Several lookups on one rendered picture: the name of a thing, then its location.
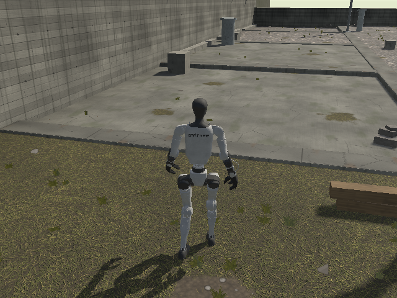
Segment robot left forearm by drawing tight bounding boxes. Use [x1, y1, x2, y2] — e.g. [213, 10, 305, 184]
[166, 148, 176, 167]

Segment robot head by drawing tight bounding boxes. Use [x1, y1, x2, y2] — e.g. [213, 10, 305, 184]
[189, 98, 210, 128]

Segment robot left foot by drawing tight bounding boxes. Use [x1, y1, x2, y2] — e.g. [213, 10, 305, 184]
[178, 244, 190, 260]

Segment right robot upper arm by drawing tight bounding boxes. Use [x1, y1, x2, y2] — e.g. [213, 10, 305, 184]
[212, 125, 229, 160]

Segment left robot upper arm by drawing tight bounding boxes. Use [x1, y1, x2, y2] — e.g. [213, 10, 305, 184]
[169, 124, 186, 158]

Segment robot right hand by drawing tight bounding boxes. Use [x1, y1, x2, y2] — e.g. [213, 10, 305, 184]
[224, 175, 238, 190]

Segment robot right forearm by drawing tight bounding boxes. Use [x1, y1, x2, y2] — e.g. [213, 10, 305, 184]
[223, 151, 236, 178]

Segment robot left hand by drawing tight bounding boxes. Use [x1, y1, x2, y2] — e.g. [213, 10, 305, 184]
[166, 164, 180, 174]

